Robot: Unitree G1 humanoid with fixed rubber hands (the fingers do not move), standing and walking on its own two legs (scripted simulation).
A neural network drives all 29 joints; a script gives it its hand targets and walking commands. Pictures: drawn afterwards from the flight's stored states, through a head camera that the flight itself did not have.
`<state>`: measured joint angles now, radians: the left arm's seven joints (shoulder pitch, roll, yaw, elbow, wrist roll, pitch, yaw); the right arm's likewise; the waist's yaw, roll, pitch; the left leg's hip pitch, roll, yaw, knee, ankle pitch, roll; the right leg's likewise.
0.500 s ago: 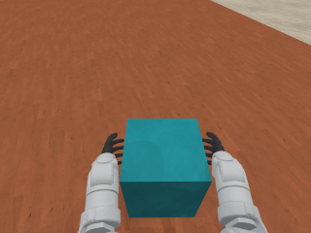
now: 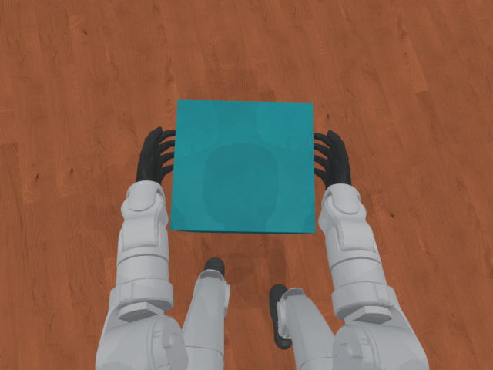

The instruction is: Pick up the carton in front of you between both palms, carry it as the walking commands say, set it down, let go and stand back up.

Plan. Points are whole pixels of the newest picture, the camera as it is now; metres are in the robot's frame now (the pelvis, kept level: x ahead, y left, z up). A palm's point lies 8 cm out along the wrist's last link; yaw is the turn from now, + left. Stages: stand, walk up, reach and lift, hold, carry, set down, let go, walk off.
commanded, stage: set down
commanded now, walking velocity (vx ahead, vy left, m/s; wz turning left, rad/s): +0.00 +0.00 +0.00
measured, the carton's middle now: (243, 179) +0.40 +0.06 -0.17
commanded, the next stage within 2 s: none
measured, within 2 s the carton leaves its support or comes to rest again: neither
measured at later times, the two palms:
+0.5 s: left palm (160, 172) +0.41 +0.23 -0.22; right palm (304, 164) +0.45 -0.06 -0.21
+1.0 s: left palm (166, 177) +0.43 +0.25 -0.37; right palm (281, 164) +0.49 -0.04 -0.37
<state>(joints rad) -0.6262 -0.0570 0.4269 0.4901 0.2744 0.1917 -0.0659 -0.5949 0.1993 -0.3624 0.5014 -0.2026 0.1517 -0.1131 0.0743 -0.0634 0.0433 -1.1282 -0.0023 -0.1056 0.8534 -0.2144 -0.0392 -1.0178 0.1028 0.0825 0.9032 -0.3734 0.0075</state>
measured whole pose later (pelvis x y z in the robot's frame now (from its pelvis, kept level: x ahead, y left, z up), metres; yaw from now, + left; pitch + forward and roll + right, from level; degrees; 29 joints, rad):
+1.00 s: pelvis -0.05 +0.01 -0.24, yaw -4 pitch +47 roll -4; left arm -1.20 0.10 0.56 0.66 0.24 0.32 0.01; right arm -1.33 -0.07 -0.32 0.86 -0.14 0.27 -0.15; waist 0.15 -0.08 0.05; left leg -2.18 -0.07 -0.13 1.77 -0.41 -0.08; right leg -2.07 0.20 0.06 1.85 -0.62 0.07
